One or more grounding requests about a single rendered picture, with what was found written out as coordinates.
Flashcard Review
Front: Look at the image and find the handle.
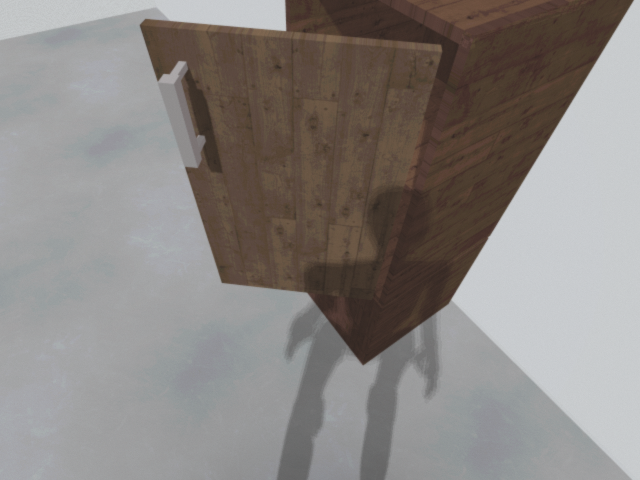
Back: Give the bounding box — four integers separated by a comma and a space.
158, 61, 206, 168

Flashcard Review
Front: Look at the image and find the cupboard door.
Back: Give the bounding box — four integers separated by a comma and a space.
140, 19, 442, 300

